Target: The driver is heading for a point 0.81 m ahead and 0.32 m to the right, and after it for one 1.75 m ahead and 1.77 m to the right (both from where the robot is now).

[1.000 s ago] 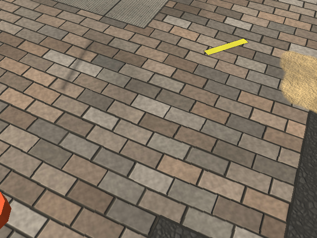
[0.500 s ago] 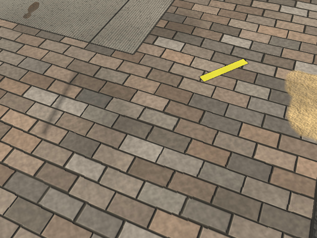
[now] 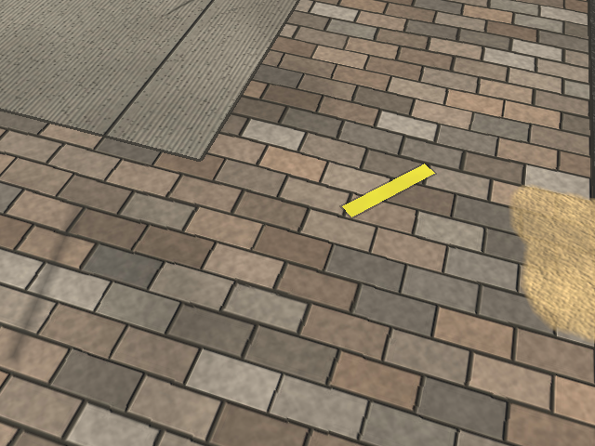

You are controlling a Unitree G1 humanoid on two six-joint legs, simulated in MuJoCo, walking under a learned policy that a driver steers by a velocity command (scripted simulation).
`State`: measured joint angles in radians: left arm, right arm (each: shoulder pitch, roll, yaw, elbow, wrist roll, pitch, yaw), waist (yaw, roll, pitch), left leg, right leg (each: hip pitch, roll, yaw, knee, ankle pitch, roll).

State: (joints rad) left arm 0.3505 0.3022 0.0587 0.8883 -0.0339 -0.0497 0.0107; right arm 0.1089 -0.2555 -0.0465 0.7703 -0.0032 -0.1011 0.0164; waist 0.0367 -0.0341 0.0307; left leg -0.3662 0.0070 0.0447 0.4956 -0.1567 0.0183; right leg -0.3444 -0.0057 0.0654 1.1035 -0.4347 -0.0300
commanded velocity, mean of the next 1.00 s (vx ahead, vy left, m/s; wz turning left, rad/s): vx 0.50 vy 0.00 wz -0.57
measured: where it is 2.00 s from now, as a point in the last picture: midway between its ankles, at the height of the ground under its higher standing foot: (447, 328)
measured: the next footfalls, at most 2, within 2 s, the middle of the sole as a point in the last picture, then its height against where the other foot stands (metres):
right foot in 0.40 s outside the picture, level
left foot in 0.90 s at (360, 350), level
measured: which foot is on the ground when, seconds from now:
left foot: down 0.00-0.40, up 0.42-0.88, down 0.90-1.00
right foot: up 0.00-0.38, down 0.40-0.92, up 0.94-1.00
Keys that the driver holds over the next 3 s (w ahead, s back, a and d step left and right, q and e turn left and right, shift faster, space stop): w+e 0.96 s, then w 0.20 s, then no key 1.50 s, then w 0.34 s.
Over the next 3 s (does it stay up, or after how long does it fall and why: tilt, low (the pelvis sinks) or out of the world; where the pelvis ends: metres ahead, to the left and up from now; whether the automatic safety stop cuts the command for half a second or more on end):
stays up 0.83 -0.37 -0.01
